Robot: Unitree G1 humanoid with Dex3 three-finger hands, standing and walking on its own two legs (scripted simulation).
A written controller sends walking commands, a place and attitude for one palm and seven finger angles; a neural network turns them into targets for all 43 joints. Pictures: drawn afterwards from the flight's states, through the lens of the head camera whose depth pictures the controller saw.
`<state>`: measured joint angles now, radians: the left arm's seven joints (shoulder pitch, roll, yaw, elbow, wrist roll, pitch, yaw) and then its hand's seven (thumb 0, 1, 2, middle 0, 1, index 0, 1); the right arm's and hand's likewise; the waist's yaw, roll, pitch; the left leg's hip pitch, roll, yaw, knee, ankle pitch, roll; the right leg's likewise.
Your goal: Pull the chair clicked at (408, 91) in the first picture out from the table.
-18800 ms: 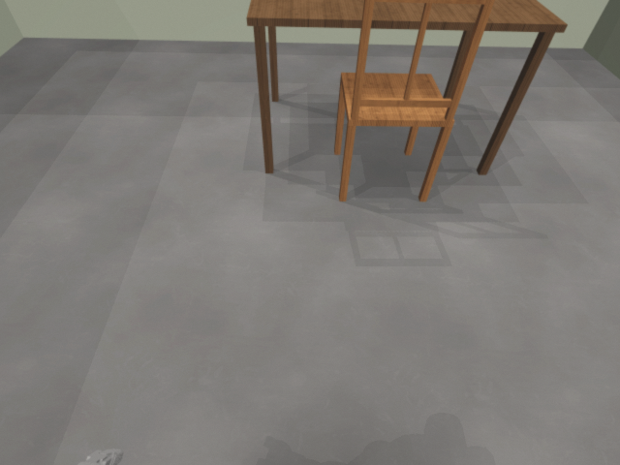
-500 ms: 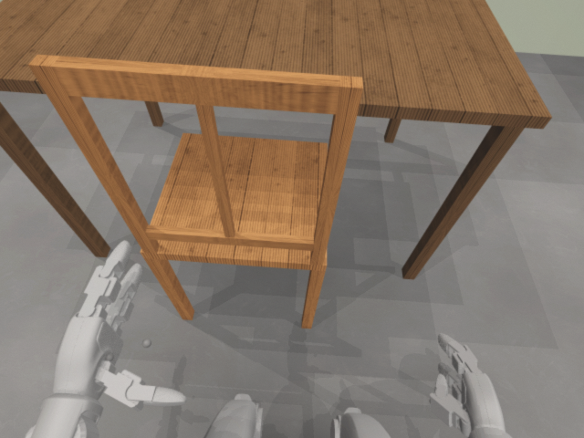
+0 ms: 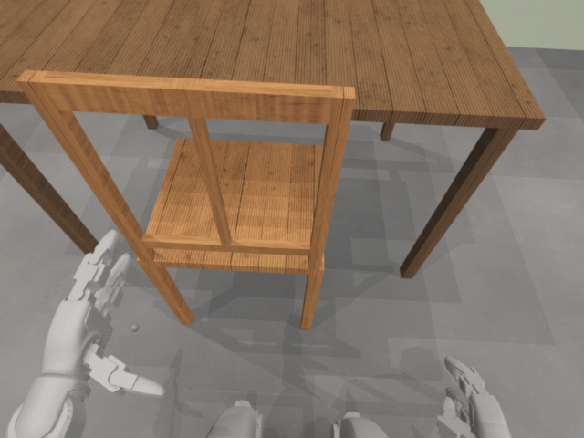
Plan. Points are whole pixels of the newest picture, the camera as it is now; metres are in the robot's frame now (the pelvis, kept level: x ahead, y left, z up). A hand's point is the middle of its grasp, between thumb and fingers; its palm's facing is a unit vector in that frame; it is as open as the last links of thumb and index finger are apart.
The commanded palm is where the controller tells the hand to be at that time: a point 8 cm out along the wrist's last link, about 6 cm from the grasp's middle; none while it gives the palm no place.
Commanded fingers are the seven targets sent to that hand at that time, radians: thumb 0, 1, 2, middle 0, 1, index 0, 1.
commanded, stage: raise the hand toward the chair's back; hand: left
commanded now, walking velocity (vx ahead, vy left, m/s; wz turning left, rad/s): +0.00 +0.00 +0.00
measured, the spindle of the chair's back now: (214, 191) +0.49 +0.15 +0.00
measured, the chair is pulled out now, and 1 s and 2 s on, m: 0.00 0.00 0.00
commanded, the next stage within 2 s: aim the fingers beside a spindle in 0.32 s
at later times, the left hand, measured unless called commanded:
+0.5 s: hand (135, 333) +0.24 +0.20 +0.04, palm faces +0.00 -1.00 -0.06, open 16.9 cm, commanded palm +0.22 +0.26 +0.04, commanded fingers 0.00 -0.50 0.30 -0.06 -0.08 -0.06 -0.08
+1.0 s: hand (171, 304) +0.28 +0.17 +0.02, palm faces -0.03 -1.00 -0.04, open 16.9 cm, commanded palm +0.27 +0.23 +0.02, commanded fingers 0.00 -0.50 0.30 -0.06 -0.08 -0.06 -0.08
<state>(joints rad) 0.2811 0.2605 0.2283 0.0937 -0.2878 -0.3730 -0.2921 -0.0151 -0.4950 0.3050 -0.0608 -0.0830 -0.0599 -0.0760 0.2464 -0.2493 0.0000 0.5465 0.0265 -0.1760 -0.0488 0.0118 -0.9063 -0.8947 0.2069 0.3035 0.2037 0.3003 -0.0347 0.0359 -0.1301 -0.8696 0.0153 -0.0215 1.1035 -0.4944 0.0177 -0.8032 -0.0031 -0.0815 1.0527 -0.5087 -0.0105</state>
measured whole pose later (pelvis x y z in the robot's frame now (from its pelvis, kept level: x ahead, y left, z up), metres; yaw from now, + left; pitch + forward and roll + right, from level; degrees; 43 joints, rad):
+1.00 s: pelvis -0.01 -0.01 -0.01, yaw +0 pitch +18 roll -2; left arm 0.11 0.23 0.17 0.21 -0.24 -0.42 -0.23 -0.02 -0.50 0.30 -0.06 -0.08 -0.06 -0.08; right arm 0.23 -0.25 0.01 0.55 0.01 -0.15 -0.03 0.01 -0.91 -0.89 0.21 0.30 0.20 0.30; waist -0.04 0.04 -0.14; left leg -0.97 0.02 -0.02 1.17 -0.51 0.01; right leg -0.91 0.00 -0.08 1.13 -0.53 -0.02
